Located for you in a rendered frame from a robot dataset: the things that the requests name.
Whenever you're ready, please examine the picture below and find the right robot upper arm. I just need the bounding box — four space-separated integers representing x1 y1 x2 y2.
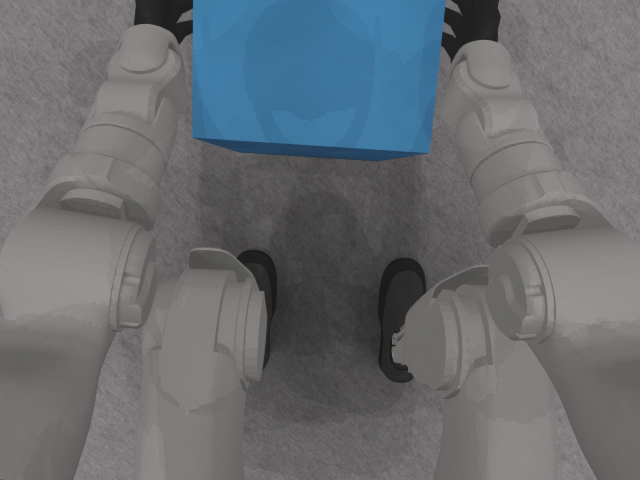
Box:
485 225 640 480

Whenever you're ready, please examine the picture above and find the robot right forearm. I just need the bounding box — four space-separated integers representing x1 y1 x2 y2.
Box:
439 40 640 251

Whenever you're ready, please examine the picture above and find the carton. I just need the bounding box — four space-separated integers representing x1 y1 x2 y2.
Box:
192 0 446 161

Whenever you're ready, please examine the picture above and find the left robot upper arm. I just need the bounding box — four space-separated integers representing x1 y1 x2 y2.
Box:
0 206 159 480

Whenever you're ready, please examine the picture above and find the right robot thigh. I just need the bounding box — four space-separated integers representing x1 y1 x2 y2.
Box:
420 284 558 480

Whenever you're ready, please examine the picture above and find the robot right shin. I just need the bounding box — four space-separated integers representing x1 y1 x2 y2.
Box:
392 265 489 385

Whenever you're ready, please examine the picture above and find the right robot hand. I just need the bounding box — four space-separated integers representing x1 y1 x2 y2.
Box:
441 0 501 63

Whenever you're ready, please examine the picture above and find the robot left forearm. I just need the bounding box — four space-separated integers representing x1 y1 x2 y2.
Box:
0 24 190 312

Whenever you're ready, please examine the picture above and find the left robot hand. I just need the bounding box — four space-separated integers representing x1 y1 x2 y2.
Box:
134 0 193 45

